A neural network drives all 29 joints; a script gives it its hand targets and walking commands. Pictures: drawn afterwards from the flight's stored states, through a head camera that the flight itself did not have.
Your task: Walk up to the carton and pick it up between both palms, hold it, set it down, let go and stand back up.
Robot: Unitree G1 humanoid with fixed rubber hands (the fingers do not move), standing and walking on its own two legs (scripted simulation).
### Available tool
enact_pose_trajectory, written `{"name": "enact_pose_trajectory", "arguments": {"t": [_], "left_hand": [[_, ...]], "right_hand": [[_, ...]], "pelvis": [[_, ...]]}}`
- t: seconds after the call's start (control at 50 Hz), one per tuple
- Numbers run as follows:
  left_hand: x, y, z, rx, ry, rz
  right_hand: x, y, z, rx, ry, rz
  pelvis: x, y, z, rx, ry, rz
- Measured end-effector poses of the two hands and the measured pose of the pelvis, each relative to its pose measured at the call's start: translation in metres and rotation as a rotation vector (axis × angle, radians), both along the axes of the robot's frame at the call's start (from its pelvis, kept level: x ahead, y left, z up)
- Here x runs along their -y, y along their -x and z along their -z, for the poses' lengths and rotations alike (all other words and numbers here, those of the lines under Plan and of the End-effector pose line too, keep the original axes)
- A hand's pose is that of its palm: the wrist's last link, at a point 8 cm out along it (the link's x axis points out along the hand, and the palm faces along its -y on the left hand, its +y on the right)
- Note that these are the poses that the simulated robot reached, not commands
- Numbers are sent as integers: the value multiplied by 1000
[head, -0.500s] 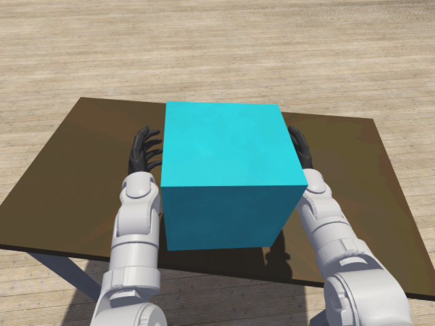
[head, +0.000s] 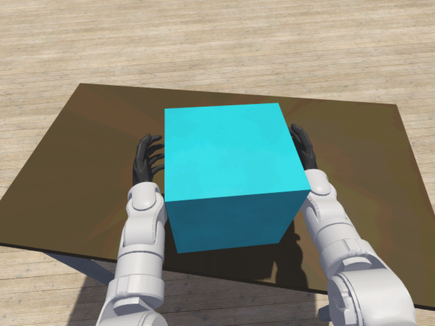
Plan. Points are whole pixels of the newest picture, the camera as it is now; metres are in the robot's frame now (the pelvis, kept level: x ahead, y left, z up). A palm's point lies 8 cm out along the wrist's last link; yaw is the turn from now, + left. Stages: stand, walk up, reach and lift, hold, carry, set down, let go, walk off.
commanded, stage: set down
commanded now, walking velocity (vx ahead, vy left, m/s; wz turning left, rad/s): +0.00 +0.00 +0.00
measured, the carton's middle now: (226, 181) +0.39 +0.03 +0.02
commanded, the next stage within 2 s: none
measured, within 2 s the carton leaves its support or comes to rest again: rests again in 0.88 s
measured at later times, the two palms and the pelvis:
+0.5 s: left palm (142, 189) +0.36 +0.18 +0.03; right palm (295, 162) +0.44 -0.11 +0.03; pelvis +0.00 +0.00 +0.00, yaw +0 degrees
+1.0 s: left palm (132, 203) +0.32 +0.18 +0.07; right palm (320, 168) +0.40 -0.14 +0.06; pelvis -0.04 +0.02 -0.01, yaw +0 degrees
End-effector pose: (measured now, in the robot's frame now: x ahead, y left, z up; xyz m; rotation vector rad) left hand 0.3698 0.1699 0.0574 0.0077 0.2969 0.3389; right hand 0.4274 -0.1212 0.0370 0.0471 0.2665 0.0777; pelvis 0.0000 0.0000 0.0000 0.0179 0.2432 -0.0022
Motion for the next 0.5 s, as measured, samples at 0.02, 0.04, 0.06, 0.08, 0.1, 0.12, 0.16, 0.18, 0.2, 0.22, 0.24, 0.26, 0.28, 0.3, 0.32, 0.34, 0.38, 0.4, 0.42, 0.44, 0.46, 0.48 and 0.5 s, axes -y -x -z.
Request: {"name": "enact_pose_trajectory", "arguments": {"t": [0.02, 0.04, 0.06, 0.08, 0.1, 0.12, 0.16, 0.18, 0.2, 0.22, 0.24, 0.26, 0.28, 0.3, 0.32, 0.34, 0.38, 0.4, 0.42, 0.44, 0.46, 0.48, 0.5], "left_hand": [[1, -1, 2, -3, -2, -1], [1, -2, 5, -6, -4, -2], [2, -3, 7, -8, -5, -2], [2, -4, 9, -6, -3, -5], [3, -5, 10, -2, -2, -6], [3, -6, 12, -1, -2, -7], [3, -8, 14, 2, -1, -8], [2, -8, 15, 3, 1, -9], [2, -9, 16, 4, 5, -10], [1, -9, 17, 5, 8, -12], [1, -9, 18, 4, 13, -13], [0, -9, 19, 3, 19, -15], [0, -8, 20, 1, 25, -17], [-1, -8, 22, -3, 32, -20], [-2, -6, 24, -9, 41, -24], [-3, -5, 26, -14, 52, -27], [-5, -2, 27, -21, 69, -34], [-6, -1, 28, -22, 77, -38], [-7, 0, 28, -25, 82, -42], [-8, 1, 28, -29, 88, -43], [-9, 3, 28, -30, 93, -46], [-9, 4, 27, -31, 95, -49], [-10, 6, 27, -34, 96, -54]], "right_hand": [[1, -2, 2, -2, 1, -2], [1, -3, 4, -3, 3, -5], [2, -5, 6, -4, 6, -7], [2, -7, 7, 1, 5, -9], [2, -9, 7, 9, 2, -12], [2, -11, 7, 13, 3, -13], [2, -14, 8, 20, 1, -16], [2, -15, 8, 22, 1, -16], [1, -16, 8, 25, 1, -17], [1, -17, 8, 27, 2, -17], [0, -17, 9, 28, 3, -18], [0, -17, 9, 30, 5, -19], [-1, -18, 8, 31, 8, -20], [-2, -18, 8, 33, 11, -22], [-3, -18, 8, 34, 15, -25], [-4, -18, 7, 40, 18, -27], [-6, -17, 7, 48, 25, -33], [-7, -16, 7, 49, 29, -36], [-8, -15, 8, 51, 33, -38], [-9, -15, 8, 54, 35, -41], [-10, -14, 7, 57, 40, -45], [-11, -14, 7, 59, 45, -49], [-12, -13, 7, 60, 50, -54]], "pelvis": [[1, -1, 0, -7, -1, 0], [2, -3, 0, -16, -2, 0], [2, -4, 0, -26, -3, -1], [3, -5, 1, -37, -4, -1], [3, -7, 1, -47, -4, -2], [3, -8, 1, -58, -4, -2], [3, -10, 2, -76, -4, -3], [3, -11, 2, -82, -4, -4], [3, -12, 2, -86, -3, -4], [2, -12, 2, -88, -3, -4], [2, -12, 2, -90, -3, -4], [2, -12, 2, -91, -2, -5], [2, -12, 2, -93, -2, -5], [2, -12, 2, -95, -2, -5], [2, -12, 2, -97, -2, -5], [1, -11, 2, -99, -1, -5], [1, -10, 3, -102, -1, -5], [0, -9, 3, -103, 0, -5], [0, -9, 3, -105, 0, -6], [-1, -8, 3, -106, 1, -6], [-1, -6, 4, -107, 2, -6], [-1, -5, 4, -109, 2, -6], [-2, -4, 4, -110, 3, -6]]}}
